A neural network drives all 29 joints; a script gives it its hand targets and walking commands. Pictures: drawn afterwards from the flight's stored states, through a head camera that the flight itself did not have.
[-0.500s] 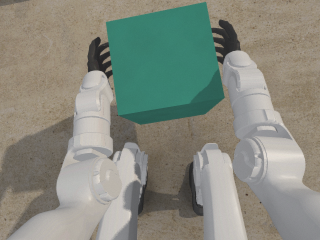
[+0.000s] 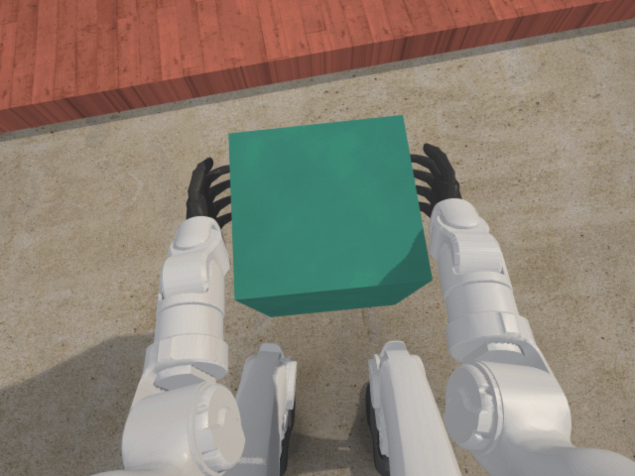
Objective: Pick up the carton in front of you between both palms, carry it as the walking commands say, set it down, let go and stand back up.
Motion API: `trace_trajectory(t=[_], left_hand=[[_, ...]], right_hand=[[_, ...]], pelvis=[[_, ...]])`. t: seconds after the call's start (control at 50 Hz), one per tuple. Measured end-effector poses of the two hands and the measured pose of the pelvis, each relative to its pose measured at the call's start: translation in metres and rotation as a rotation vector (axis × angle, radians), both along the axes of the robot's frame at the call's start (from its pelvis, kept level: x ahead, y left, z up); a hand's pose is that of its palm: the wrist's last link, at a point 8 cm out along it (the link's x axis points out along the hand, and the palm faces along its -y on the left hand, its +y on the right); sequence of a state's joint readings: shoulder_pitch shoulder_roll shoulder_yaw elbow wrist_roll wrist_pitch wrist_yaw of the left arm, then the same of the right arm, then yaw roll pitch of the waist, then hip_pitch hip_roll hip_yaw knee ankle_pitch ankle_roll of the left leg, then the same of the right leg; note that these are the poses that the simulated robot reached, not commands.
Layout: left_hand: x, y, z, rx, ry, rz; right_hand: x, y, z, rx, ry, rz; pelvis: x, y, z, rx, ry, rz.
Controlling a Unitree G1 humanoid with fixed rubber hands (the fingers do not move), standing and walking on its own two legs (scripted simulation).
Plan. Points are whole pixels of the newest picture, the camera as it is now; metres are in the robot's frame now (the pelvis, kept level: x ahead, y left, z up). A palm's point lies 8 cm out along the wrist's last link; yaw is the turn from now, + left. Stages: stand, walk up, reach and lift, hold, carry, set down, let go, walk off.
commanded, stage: reach and lift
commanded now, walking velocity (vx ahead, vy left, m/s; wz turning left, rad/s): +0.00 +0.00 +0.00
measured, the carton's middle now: (325, 233) +0.43 +0.01 -0.11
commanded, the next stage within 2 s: hold in 1.88 s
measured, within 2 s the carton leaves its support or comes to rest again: neither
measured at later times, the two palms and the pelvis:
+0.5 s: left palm (147, 191) +0.39 +0.16 +0.12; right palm (506, 184) +0.39 -0.14 +0.12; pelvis +0.05 +0.00 +0.14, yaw +0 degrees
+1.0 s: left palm (49, 144) +0.36 +0.15 +0.24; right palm (620, 148) +0.35 -0.15 +0.23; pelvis +0.06 +0.01 +0.21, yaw +0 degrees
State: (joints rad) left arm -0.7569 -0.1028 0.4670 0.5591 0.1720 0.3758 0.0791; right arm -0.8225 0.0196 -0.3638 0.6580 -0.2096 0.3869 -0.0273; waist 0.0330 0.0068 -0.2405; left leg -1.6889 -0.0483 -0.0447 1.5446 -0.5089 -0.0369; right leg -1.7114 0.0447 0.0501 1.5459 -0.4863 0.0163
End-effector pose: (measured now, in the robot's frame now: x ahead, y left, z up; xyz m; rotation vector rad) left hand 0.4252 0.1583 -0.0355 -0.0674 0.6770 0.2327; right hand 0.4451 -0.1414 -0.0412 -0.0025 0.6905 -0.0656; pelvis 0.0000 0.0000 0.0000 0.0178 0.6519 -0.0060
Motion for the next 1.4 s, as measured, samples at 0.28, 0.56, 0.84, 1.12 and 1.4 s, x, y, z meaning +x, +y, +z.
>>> trace_trajectory(t=[0.28,0.56,0.84,1.12,1.4], left_hand=[[-0.02,-0.002,0.092,-0.002,0.003,-0.032],[-0.039,-0.003,0.175,0.002,-0.002,-0.067],[-0.055,-0.004,0.256,0.026,-0.032,-0.113],[-0.065,-0.005,0.27,0.033,-0.002,-0.121],[-0.059,-0.007,0.278,0.045,-0.015,-0.124]], right_hand=[[-0.029,-0.002,0.092,0.001,0.003,-0.034],[-0.058,-0.003,0.176,-0.001,-0.002,-0.063],[-0.082,-0.004,0.257,-0.018,-0.034,-0.078],[-0.092,-0.005,0.272,-0.025,-0.003,-0.07],[-0.084,-0.007,0.28,-0.033,-0.017,-0.059]], pelvis=[[0.025,0.0,0.082,-0.009,-0.152,0.003],[0.052,0.004,0.154,-0.017,-0.36,0.001],[0.068,0.007,0.201,-0.022,-0.613,0.0],[0.055,0.007,0.207,-0.022,-0.725,-0.002],[0.061,0.003,0.21,-0.02,-0.733,0.0]])
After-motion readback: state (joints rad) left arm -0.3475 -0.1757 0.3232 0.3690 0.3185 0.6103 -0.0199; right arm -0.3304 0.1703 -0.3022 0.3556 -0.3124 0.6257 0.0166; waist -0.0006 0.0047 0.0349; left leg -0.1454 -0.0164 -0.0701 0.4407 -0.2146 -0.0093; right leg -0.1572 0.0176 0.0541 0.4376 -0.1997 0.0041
